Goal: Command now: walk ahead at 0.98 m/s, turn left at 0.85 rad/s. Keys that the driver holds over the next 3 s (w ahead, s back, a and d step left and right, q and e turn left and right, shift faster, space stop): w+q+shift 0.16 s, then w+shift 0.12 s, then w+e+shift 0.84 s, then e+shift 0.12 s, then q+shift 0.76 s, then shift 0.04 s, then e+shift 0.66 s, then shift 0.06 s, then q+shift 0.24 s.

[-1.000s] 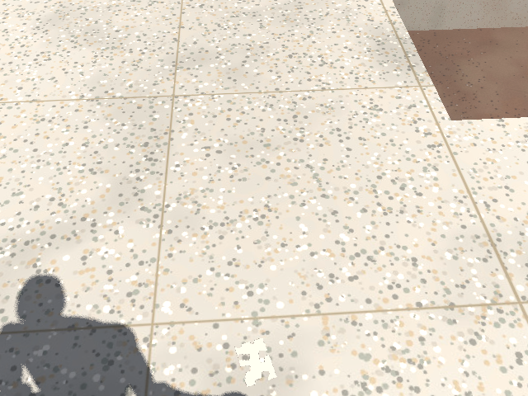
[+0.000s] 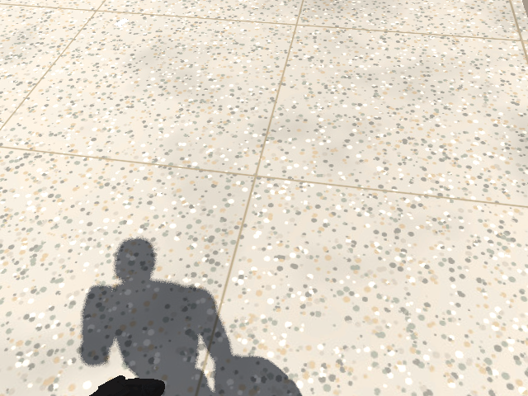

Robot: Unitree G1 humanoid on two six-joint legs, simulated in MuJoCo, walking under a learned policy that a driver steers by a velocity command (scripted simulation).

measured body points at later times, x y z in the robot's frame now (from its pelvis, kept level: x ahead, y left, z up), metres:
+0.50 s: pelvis +0.45 -0.02 +0.01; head +0.47 -0.01 +0.46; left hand +0.29 +0.23 -0.11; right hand +0.75 -0.18 -0.04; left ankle +0.52 +0.13 -0.67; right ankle +0.40 -0.15 -0.73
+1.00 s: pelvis +0.88 +0.05 -0.01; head +0.92 +0.04 +0.43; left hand +1.19 +0.24 -0.06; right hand +0.77 -0.22 -0.14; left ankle +0.68 +0.18 -0.72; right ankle +1.08 -0.05 -0.68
